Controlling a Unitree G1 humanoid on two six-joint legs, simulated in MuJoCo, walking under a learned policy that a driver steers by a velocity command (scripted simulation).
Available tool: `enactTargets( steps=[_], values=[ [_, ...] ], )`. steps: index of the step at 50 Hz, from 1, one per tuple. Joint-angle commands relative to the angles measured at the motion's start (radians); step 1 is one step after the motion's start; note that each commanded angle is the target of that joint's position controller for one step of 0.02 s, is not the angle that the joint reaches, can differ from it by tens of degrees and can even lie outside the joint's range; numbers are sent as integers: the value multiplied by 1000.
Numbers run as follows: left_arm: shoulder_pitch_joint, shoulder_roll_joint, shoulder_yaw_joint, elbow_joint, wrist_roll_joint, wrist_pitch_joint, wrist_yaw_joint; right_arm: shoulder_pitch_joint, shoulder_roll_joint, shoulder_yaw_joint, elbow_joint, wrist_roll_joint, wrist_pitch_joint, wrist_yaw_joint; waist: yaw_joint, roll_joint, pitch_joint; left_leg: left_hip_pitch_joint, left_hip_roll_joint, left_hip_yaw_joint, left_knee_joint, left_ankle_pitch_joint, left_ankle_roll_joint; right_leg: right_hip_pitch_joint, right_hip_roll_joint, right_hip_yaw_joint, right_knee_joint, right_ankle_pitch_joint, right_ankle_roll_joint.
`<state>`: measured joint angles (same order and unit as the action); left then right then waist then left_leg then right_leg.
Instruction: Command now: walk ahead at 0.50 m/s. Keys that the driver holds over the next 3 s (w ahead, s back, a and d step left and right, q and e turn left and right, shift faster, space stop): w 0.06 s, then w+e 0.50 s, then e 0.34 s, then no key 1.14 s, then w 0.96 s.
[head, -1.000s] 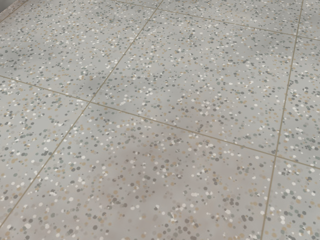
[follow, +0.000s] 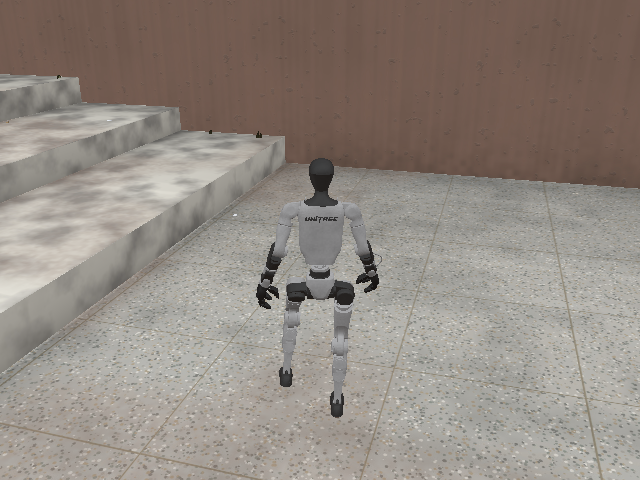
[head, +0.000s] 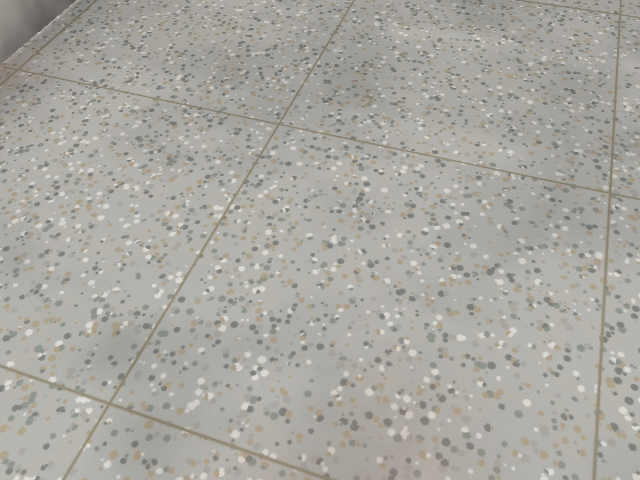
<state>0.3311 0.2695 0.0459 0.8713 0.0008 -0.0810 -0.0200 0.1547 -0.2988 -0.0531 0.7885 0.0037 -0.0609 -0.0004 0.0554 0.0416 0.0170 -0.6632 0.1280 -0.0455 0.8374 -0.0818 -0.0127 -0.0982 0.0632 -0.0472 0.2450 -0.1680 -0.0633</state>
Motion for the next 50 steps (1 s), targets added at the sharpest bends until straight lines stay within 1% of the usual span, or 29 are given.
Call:
enactTargets(
  steps=[1,4,6,8,10,11,12,13,14,15,16,17,19,22,28,30,32,34,35,36,37,38,39,40,41,42,44,47,50],
  values=[
    [-35,170,38,-52,-9,-13,14,-72,-27,1,-64,2,-17,10,-8,-95,31,57,-17,24,-172,164,-6,-60,-237,113,-136,188,-140],
    [36,182,42,-14,-20,-1,16,-166,-32,4,-95,10,-24,23,27,-89,54,62,-39,26,-264,180,1,8,-269,130,-111,167,-139],
    [55,186,45,3,-25,12,21,-199,-46,0,-115,11,-31,33,20,-93,64,54,-49,7,-315,129,16,71,-299,163,-67,185,-130],
    [47,200,53,7,-27,23,27,-169,-74,-9,-110,10,-40,38,-12,-109,46,116,-63,3,-349,62,32,107,-319,198,-12,228,-113],
    [19,195,50,2,-25,31,30,-3,-124,-36,-62,7,-47,30,-106,-109,-50,372,-101,43,-392,24,67,76,-267,174,169,407,-78],
    [19,143,30,-14,-10,29,29,165,-182,-59,-24,-7,-47,20,-176,-70,-191,654,-16,-26,-339,44,112,-56,-207,135,406,320,-44],
    [132,30,-3,-39,-7,14,25,274,-281,-86,-4,-21,-36,12,-158,160,-356,1059,242,-411,-370,-103,247,-449,-51,41,792,-50,38],
    [125,66,3,-28,-22,-1,23,294,-209,-66,-1,-12,-30,14,-175,227,-409,1063,294,-642,-504,-253,280,-576,-32,157,959,-424,42],
    [48,157,31,-46,-49,-5,22,225,-149,-46,-7,-6,-31,12,-171,144,-249,937,263,-511,-533,-326,231,-653,-88,182,1029,-369,32],
    [-7,158,34,-61,-50,-4,25,155,-117,-37,-15,-4,-32,10,-146,102,-155,808,231,-389,-559,-291,201,-655,-135,154,1017,-284,28],
    [-32,148,38,-64,-40,3,29,92,-82,-27,-13,-5,-35,12,-119,73,-83,689,192,-292,-599,-223,187,-626,-164,145,969,-215,32],
    [-17,132,44,-59,-34,16,31,52,-59,-21,-12,-12,-42,13,-86,95,-47,602,161,-207,-634,-158,173,-570,-193,153,928,-160,35],
    [3,86,41,-56,-35,42,28,16,-53,-24,-1,-18,-54,13,-55,87,-19,515,141,-101,-686,-61,178,-511,-207,144,907,-109,45],
    [-44,70,42,-89,-28,61,29,22,-82,-36,23,-22,-62,4,-46,39,14,511,144,10,-717,52,194,-569,-214,154,825,-3,61],
    [-224,38,26,-155,-20,49,-10,73,-133,-51,56,-11,-42,-16,-105,-5,63,582,133,182,-731,121,175,-554,-190,63,500,214,50],
    [-277,41,25,-187,-13,49,-22,82,-146,-56,65,-3,-25,-21,-114,-12,88,633,139,223,-677,276,163,-552,-171,29,425,200,40],
    [-275,59,34,-211,-7,52,-34,83,-168,-63,69,11,-3,-28,-96,14,62,690,151,246,-583,487,140,-510,-137,-6,392,140,20],
    [-182,103,57,-204,-7,56,-40,57,-192,-72,57,30,14,-37,-37,49,-11,718,145,257,-416,729,112,-382,-71,-50,380,55,-15],
    [-69,142,79,-178,-9,57,-37,36,-191,-72,49,36,22,-38,27,35,-69,696,118,267,-258,737,86,-245,-32,-60,323,89,-43],
    [47,198,107,-150,-7,59,-18,48,-166,-63,47,31,19,-34,86,-23,-134,590,64,281,-29,567,31,-40,-20,-20,235,255,-78],
    [47,301,120,-151,-7,68,9,129,-38,-26,21,-38,11,-22,-6,-301,-209,278,-47,268,304,-327,-32,241,-244,272,321,742,-161],
    [-6,332,114,-217,12,58,0,212,-48,-11,1,-30,-5,-9,-46,-321,-426,44,-202,67,604,-678,-72,439,-463,747,231,676,-406],
    [-14,261,99,-238,5,54,-11,102,-135,-33,3,7,-15,-3,32,-121,-435,10,-144,-55,621,-591,-48,390,-418,668,164,576,-357],
    [-68,223,88,-237,-7,46,-11,26,-129,-31,-30,23,-17,-7,14,-96,-303,-30,-113,-41,558,-493,-28,273,-368,549,145,479,-307],
    [-119,190,79,-235,-19,44,-6,15,-118,-31,-16,8,-10,-22,-21,-28,-198,-19,-72,-36,480,-424,-31,131,-318,467,125,428,-257],
    [-155,169,73,-242,-16,48,3,16,-133,-37,-16,-6,3,-33,-47,-51,-158,31,-52,-44,419,-380,-32,17,-295,428,105,412,-241],
    [-180,168,72,-257,8,54,11,39,-129,-41,-16,-11,27,-36,-82,-90,-143,127,-60,-40,349,-346,-35,-113,-260,390,77,426,-228],
    [-173,186,77,-259,5,58,27,51,-93,-32,-10,-16,41,-43,-88,-97,-171,150,-77,-25,221,-298,-62,-146,-242,333,88,497,-223],
    [-179,175,69,-255,1,74,41,17,-85,-27,-15,-12,54,-44,-69,-121,-180,171,-71,-28,115,-207,-79,-162,-221,319,80,314,-196]
  ],
)
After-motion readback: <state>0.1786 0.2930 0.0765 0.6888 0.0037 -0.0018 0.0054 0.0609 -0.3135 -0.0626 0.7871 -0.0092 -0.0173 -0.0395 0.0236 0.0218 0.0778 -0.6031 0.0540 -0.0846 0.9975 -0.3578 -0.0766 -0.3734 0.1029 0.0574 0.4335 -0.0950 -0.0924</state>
